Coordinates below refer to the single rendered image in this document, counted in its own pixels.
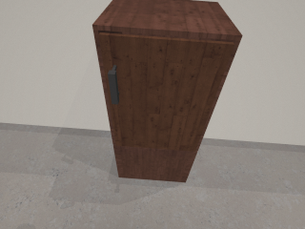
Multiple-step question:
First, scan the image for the cupboard door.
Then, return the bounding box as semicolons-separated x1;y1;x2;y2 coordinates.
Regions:
98;32;234;152

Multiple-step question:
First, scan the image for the handle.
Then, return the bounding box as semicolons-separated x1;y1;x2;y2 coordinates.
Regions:
108;65;119;105

